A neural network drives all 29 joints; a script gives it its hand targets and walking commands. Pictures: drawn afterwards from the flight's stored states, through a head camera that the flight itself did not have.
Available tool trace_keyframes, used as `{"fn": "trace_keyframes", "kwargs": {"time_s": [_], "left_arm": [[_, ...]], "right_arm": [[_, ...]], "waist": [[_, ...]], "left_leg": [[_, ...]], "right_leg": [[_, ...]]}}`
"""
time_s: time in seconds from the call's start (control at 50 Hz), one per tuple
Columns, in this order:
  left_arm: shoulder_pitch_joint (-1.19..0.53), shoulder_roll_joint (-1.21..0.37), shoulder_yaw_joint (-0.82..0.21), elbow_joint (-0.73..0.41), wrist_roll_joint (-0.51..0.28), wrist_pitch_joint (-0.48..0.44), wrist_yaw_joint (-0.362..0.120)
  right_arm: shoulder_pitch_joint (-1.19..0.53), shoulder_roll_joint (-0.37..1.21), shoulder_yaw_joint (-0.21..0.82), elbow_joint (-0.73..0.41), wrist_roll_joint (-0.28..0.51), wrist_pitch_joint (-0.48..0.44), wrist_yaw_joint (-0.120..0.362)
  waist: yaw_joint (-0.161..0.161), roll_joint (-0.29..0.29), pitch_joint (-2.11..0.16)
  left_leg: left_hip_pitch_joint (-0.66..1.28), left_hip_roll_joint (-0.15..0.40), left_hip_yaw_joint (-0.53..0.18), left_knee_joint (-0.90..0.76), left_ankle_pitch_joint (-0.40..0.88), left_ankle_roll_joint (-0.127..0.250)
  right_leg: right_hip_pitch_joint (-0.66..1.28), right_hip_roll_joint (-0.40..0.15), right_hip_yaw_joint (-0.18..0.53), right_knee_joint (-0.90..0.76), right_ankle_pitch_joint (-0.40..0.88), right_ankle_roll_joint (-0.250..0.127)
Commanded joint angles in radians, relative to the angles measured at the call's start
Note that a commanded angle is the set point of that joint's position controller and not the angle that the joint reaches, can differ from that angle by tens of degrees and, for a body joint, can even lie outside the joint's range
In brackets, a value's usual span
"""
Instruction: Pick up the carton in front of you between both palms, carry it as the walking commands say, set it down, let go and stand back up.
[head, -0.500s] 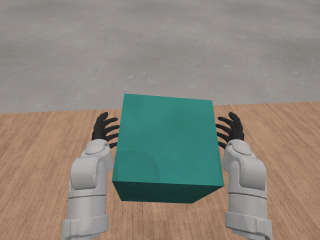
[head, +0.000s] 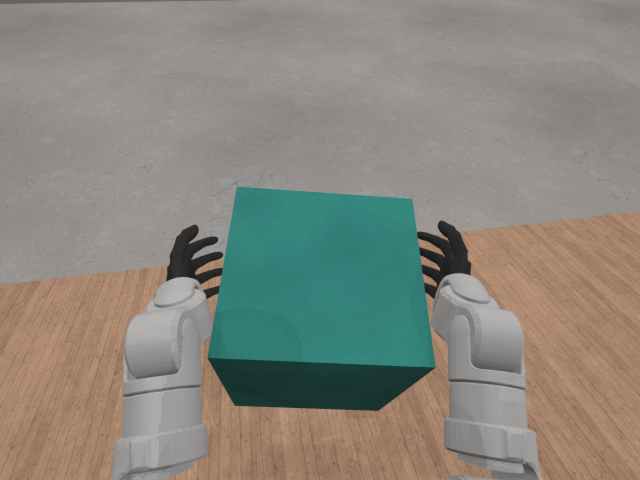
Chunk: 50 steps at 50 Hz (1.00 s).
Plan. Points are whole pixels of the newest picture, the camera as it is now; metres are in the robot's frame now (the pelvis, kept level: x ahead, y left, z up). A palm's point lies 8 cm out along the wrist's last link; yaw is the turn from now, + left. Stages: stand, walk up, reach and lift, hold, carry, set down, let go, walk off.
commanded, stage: carry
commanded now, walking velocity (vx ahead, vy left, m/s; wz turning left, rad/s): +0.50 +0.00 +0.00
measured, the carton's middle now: (315, 311) +0.34 -0.01 +0.04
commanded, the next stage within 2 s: none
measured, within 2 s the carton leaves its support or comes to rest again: neither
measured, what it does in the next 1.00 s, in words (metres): goes down: left foot 0.05 m lower, then right foot 0.05 m lower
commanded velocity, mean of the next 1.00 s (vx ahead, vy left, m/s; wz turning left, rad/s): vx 0.42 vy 0.00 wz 0.00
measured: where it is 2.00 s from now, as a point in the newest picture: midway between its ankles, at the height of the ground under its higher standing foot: (279, 356)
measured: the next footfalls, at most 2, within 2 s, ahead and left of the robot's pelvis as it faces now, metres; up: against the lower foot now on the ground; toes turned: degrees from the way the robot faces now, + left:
left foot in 0.46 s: +0.42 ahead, +0.10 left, -0.05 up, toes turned +2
right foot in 0.98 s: +0.75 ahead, -0.02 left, -0.09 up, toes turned -3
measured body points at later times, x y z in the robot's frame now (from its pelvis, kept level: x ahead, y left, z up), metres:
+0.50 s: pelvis +0.31 +0.04 -0.06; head +0.31 +0.05 +0.39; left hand +0.66 +0.20 +0.05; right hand +0.66 -0.12 +0.06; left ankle +0.39 +0.10 -0.79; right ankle +0.12 -0.07 -0.70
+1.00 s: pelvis +0.61 +0.05 -0.10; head +0.62 +0.05 +0.35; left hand +0.96 +0.19 +0.00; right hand +0.96 -0.13 +0.01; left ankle +0.41 +0.11 -0.75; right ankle +0.72 -0.01 -0.82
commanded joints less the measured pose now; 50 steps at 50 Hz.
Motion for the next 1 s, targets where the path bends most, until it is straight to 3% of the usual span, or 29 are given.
{"fn": "trace_keyframes", "kwargs": {"time_s": [0.0, 0.02, 0.06, 0.12, 0.2, 0.26, 0.32, 0.34, 0.36, 0.38, 0.4, 0.42, 0.44, 0.46, 0.48, 0.5, 0.52, 0.54, 0.58, 0.62, 0.7, 0.84, 0.86, 0.88, 0.9, 0.92, 0.94, 0.96, 0.98], "left_arm": [[-0.46, -0.62, -0.504, -0.009, -0.098, -0.015, 0.016], [-0.491, -0.687, -0.545, -0.028, -0.124, -0.022, 0.002], [-0.614, -0.794, -0.615, -0.061, -0.188, -0.046, -0.029], [-0.676, -0.838, -0.675, -0.09, -0.233, -0.084, -0.057], [-0.551, -0.782, -0.658, -0.054, -0.208, -0.099, -0.05], [-0.494, -0.749, -0.642, -0.03, -0.183, -0.092, -0.041], [-0.5, -0.711, -0.633, -0.05, -0.169, -0.078, -0.025], [-0.505, -0.698, -0.628, -0.054, -0.165, -0.072, -0.017], [-0.506, -0.688, -0.623, -0.053, -0.16, -0.064, -0.01], [-0.501, -0.676, -0.614, -0.046, -0.153, -0.053, -0.003], [-0.492, -0.656, -0.602, -0.038, -0.149, -0.04, 0.004], [-0.49, -0.651, -0.595, -0.037, -0.149, -0.024, 0.009], [-0.468, -0.639, -0.586, -0.027, -0.149, -0.01, 0.017], [-0.5, -0.644, -0.575, -0.03, -0.155, -0.004, 0.025], [-0.526, -0.677, -0.572, -0.078, -0.175, -0.005, 0.028], [-0.573, -0.707, -0.568, -0.094, -0.178, -0.01, 0.025], [-0.605, -0.732, -0.571, -0.103, -0.177, -0.024, 0.021], [-0.612, -0.743, -0.563, -0.084, -0.167, -0.033, 0.016], [-0.576, -0.736, -0.55, -0.048, -0.133, -0.043, 0.01], [-0.54, -0.718, -0.551, -0.041, -0.102, -0.048, 0.006], [-0.534, -0.697, -0.561, -0.052, -0.102, -0.048, 0.003], [-0.493, -0.649, -0.543, -0.035, -0.096, -0.014, 0.002], [-0.479, -0.642, -0.531, -0.018, -0.087, -0.01, 0.002], [-0.462, -0.635, -0.514, -0.006, -0.079, -0.007, 0.002], [-0.448, -0.628, -0.494, 0.003, -0.067, -0.006, 0.001], [-0.439, -0.617, -0.472, 0.007, -0.056, -0.006, 0.003], [-0.431, -0.605, -0.463, 0.011, -0.055, -0.008, 0.008], [-0.446, -0.616, -0.489, 0.004, -0.078, -0.012, 0.015], [-0.471, -0.635, -0.507, -0.009, -0.096, -0.017, 0.016]], "right_arm": [[-0.436, 0.695, 0.54, 0.036, 0.125, 0.025, -0.01], [-0.424, 0.729, 0.523, 0.026, 0.113, 0.018, -0.009], [-0.497, 0.79, 0.518, 0.004, 0.107, -0.002, 0.002], [-0.479, 0.812, 0.521, 0.02, 0.078, -0.037, 0.01], [-0.431, 0.778, 0.548, 0.004, 0.068, -0.059, 0.003], [-0.421, 0.744, 0.56, -0.013, 0.075, -0.051, 0.003], [-0.401, 0.697, 0.542, -0.018, 0.079, -0.031, 0.002], [-0.391, 0.68, 0.533, -0.015, 0.08, -0.023, 0.001], [-0.37, 0.66, 0.522, -0.006, 0.08, -0.015, -0.001], [-0.35, 0.637, 0.503, 0.009, 0.074, -0.007, -0.005], [-0.335, 0.607, 0.481, 0.028, 0.067, 0.0, -0.013], [-0.321, 0.575, 0.464, 0.045, 0.057, 0.006, -0.025], [-0.323, 0.571, 0.461, 0.041, 0.06, 0.012, -0.037], [-0.367, 0.578, 0.469, 0.023, 0.076, 0.015, -0.04], [-0.421, 0.626, 0.496, -0.038, 0.125, 0.017, -0.032], [-0.472, 0.676, 0.53, -0.055, 0.156, 0.016, -0.017], [-0.52, 0.719, 0.55, -0.089, 0.184, 0.006, -0.001], [-0.555, 0.74, 0.57, -0.103, 0.196, -0.001, 0.013], [-0.549, 0.748, 0.597, -0.081, 0.199, -0.005, 0.026], [-0.513, 0.744, 0.601, -0.058, 0.19, -0.013, 0.032], [-0.473, 0.719, 0.585, -0.048, 0.172, -0.014, 0.027], [-0.411, 0.68, 0.56, -0.023, 0.13, 0.013, 0.008], [-0.412, 0.682, 0.563, -0.012, 0.125, 0.016, 0.006], [-0.414, 0.686, 0.563, -0.003, 0.121, 0.018, 0.005], [-0.422, 0.69, 0.565, 0.006, 0.121, 0.021, 0.004], [-0.434, 0.689, 0.563, 0.011, 0.122, 0.023, 0.004], [-0.462, 0.702, 0.564, 0.009, 0.131, 0.025, 0.005], [-0.447, 0.706, 0.561, 0.021, 0.14, 0.025, 0.004], [-0.473, 0.715, 0.559, 0.027, 0.146, 0.024, 0.002]], "waist": [[0.118, -0.177, -0.451], [0.13, -0.067, -0.407], [0.109, 0.023, -0.296], [0.096, -0.061, -0.306], [0.122, -0.12, -0.315], [0.148, -0.096, -0.262], [0.166, -0.088, -0.214], [0.151, -0.086, -0.209], [0.113, -0.065, -0.229], [0.067, -0.024, -0.28], [0.038, 0.081, -0.332], [0.023, 0.261, -0.394], [0.002, 0.31, -0.475], [-0.006, 0.275, -0.444], [-0.007, 0.187, -0.423], [-0.004, 0.127, -0.365], [0.001, 0.07, -0.331], [0.008, 0.057, -0.305], [0.028, 0.087, -0.307], [0.027, 0.122, -0.302], [0.004, 0.124, -0.262], [-0.046, 0.106, -0.186], [-0.032, 0.118, -0.193], [0.004, 0.134, -0.217], [0.065, 0.107, -0.267], [0.118, 0.017, -0.337], [0.141, -0.174, -0.388], [0.134, -0.233, -0.49], [0.129, -0.187, -0.477]], "left_leg": [[-0.685, 0.025, -0.134, 0.738, -0.128, -0.002], [-0.719, 0.057, -0.127, 0.652, -0.064, -0.01], [-0.624, 0.1, -0.111, 0.472, 0.005, -0.015], [-0.547, 0.106, -0.07, 0.315, 0.076, -0.024], [-0.557, 0.11, -0.055, 0.111, 0.312, -0.019], [-0.541, 0.081, -0.009, -0.083, 0.466, -0.02], [-0.439, 0.043, 0.043, -0.29, 0.606, -0.019], [-0.364, 0.039, 0.047, -0.352, 0.646, -0.014], [-0.234, 0.029, 0.058, -0.413, 0.698, -0.009], [-0.056, 0.065, 0.039, -0.391, 0.729, 0.009], [0.153, 0.187, -0.063, -0.288, 0.941, 0.044], [0.358, 0.409, -0.356, -0.175, 1.251, 0.154], [0.446, 0.476, -0.578, -0.21, 1.054, 0.23], [0.412, 0.488, -0.678, -0.264, 0.805, 0.247], [0.364, 0.452, -0.648, -0.305, 0.594, 0.234], [0.286, 0.412, -0.591, -0.31, 0.55, 0.221], [0.174, 0.367, -0.513, -0.332, 0.58, 0.19], [0.085, 0.344, -0.467, -0.365, 0.569, 0.162], [0.045, 0.334, -0.398, -0.385, 0.561, 0.15], [0.092, 0.313, -0.325, -0.361, 0.702, 0.156], [0.178, 0.266, -0.226, -0.338, 0.933, 0.109], [0.205, 0.165, -0.11, -0.26, 0.99, 0.06], [0.196, 0.159, -0.098, -0.18, 1.052, 0.052], [0.174, 0.155, -0.082, -0.06, 1.094, 0.025], [0.092, 0.142, -0.042, 0.092, 1.007, -0.01], [-0.087, 0.105, -0.007, 0.3, 0.727, -0.05], [-0.431, 0.003, -0.022, 0.541, 0.068, -0.079], [-0.605, -0.007, -0.12, 0.665, -0.203, -0.074], [-0.657, 0.016, -0.16, 0.703, -0.176, -0.039]], "right_leg": [[0.78, -0.423, 0.675, 0.118, 0.154, -0.251], [0.695, -0.373, 0.629, 0.05, -0.068, -0.224], [0.45, -0.308, 0.519, 0.009, -0.084, -0.178], [0.369, -0.278, 0.427, -0.025, -0.09, -0.165], [0.454, -0.225, 0.292, 0.011, 0.123, -0.117], [0.49, -0.159, 0.213, 0.048, 0.179, -0.077], [0.489, -0.124, 0.168, 0.106, 0.089, -0.047], [0.463, -0.125, 0.159, 0.164, 0.076, -0.033], [0.421, -0.109, 0.134, 0.271, 0.081, -0.008], [0.333, -0.086, 0.103, 0.417, 0.006, 0.022], [0.147, -0.053, 0.077, 0.579, -0.229, 0.055], [-0.113, 0.046, 0.058, 0.804, -0.738, 0.087], [-0.255, 0.067, 0.123, 0.955, -0.823, 0.088], [-0.361, 0.048, 0.152, 0.998, -0.824, 0.068], [-0.401, 0.014, 0.161, 0.995, -0.781, 0.055], [-0.394, -0.022, 0.155, 0.941, -0.702, 0.065], [-0.328, -0.037, 0.157, 0.869, -0.652, 0.077], [-0.274, -0.044, 0.151, 0.809, -0.615, 0.079], [-0.235, -0.053, 0.14, 0.733, -0.55, 0.078], [-0.272, -0.059, 0.129, 0.677, -0.483, 0.082], [-0.323, -0.053, 0.093, 0.491, -0.303, 0.079], [-0.129, 0.045, -0.044, 0.054, -0.014, 0.028], [-0.057, 0.068, -0.064, 0.01, 0.011, 0.018], [0.054, 0.081, -0.069, -0.039, 0.047, 0.013], [0.239, 0.04, -0.058, -0.089, 0.155, 0.011], [0.49, -0.096, 0.043, -0.024, 0.439, -0.019], [0.781, -0.324, 0.302, 0.179, 1.029, -0.134], [0.918, -0.45, 0.515, 0.243, 1.072, -0.236], [0.881, -0.46, 0.558, 0.216, 0.906, -0.263]]}}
